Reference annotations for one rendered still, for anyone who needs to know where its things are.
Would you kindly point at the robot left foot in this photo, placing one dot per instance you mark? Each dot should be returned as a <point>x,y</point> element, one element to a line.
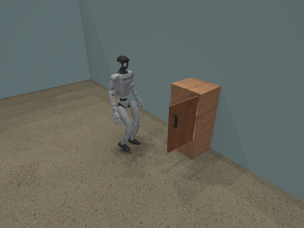
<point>134,141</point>

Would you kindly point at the cupboard door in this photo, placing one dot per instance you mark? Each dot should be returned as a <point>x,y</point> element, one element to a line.
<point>186,111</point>

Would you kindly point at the robot right hand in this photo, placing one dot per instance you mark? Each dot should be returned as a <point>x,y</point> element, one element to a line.
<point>117,118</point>

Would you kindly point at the right robot forearm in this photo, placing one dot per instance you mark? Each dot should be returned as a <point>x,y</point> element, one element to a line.
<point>112,101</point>

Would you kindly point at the robot left hand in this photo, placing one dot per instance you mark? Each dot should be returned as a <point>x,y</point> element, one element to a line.
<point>139,103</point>

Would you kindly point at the handle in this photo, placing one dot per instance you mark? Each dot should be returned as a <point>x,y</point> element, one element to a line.
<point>176,121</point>

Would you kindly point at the robot right upper arm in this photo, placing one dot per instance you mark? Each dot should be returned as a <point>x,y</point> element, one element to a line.
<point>113,79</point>

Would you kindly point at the robot head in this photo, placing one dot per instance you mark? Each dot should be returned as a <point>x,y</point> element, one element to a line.
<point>123,59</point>

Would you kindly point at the left robot forearm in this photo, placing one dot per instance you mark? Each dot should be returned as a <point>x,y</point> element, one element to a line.
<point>136,96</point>

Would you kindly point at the robot left upper arm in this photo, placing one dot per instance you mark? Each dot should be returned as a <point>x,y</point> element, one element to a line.
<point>132,74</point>

